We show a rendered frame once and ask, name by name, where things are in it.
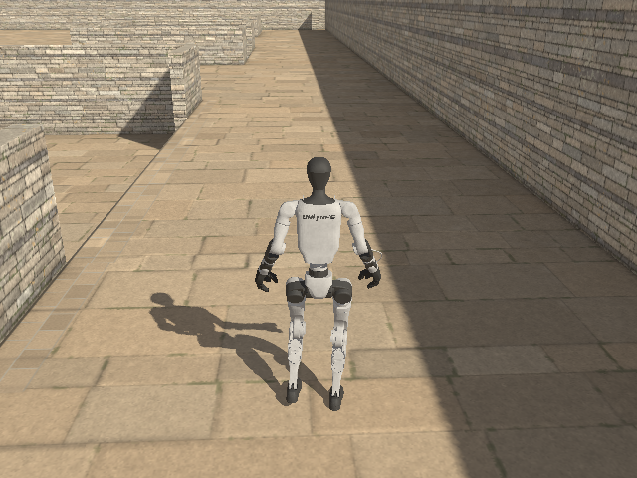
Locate robot left forearm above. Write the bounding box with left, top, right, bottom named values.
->
left=258, top=239, right=279, bottom=275

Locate robot right thigh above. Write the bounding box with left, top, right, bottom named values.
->
left=330, top=278, right=352, bottom=347

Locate right robot hand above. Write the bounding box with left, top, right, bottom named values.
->
left=358, top=267, right=381, bottom=289

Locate humanoid robot torso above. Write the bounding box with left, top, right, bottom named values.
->
left=296, top=196, right=342, bottom=299

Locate left robot upper arm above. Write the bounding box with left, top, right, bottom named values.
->
left=269, top=200, right=298, bottom=255

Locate right robot upper arm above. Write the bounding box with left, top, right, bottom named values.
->
left=339, top=200, right=368, bottom=255

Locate left robot hand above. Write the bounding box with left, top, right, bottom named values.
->
left=255, top=268, right=278, bottom=292

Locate robot right forearm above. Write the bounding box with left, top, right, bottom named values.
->
left=359, top=239, right=378, bottom=273

